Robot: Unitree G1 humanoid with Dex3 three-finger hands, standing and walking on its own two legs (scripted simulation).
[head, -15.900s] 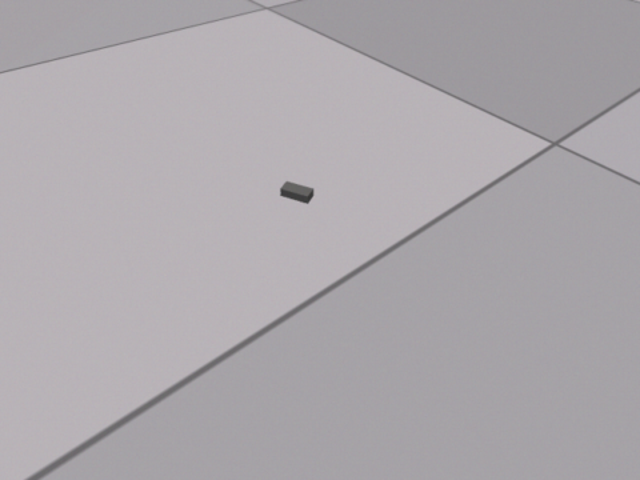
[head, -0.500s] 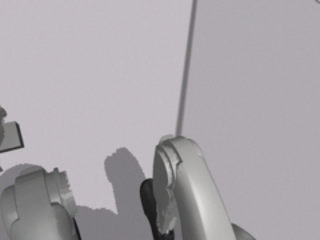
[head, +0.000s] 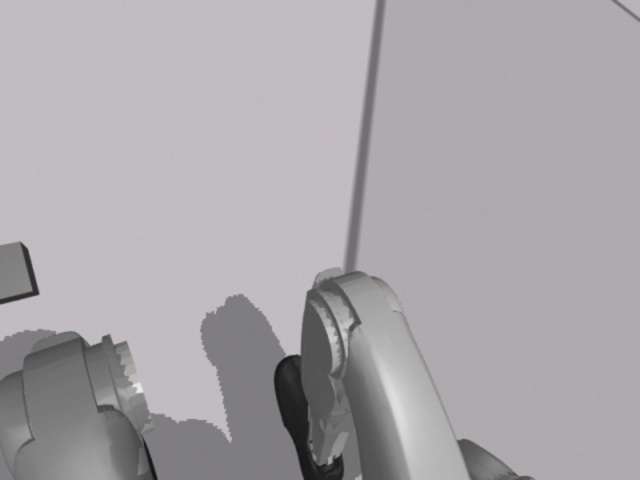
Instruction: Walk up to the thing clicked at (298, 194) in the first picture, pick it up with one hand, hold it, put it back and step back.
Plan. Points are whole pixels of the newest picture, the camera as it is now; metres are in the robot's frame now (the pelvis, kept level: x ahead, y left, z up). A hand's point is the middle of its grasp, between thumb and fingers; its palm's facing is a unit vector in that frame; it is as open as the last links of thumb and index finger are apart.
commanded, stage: close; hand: left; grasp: from above
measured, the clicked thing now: out of the picture +0.39 +0.32 -0.27
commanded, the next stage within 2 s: settle in 1.64 s
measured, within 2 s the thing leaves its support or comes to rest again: neither
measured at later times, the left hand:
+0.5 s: hand out of the picture +0.39 +0.31 -0.25, palm faces -0.45 -0.16 -0.88, open 12.7 cm
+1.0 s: hand out of the picture +0.38 +0.31 -0.25, palm faces -0.44 -0.14 -0.89, open 11.2 cm
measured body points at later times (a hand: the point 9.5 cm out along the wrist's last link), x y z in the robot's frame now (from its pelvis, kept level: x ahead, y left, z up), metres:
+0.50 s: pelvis +0.00 +0.00 +0.00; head +0.25 +0.13 +0.35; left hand +0.41 +0.31 -0.20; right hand +0.08 -0.26 -0.07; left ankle +0.06 +0.13 -0.26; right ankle +0.11 -0.13 -0.26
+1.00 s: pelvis +0.00 +0.00 +0.00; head +0.24 +0.13 +0.35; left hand +0.40 +0.31 -0.20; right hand +0.08 -0.25 -0.07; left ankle +0.06 +0.13 -0.26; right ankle +0.11 -0.13 -0.26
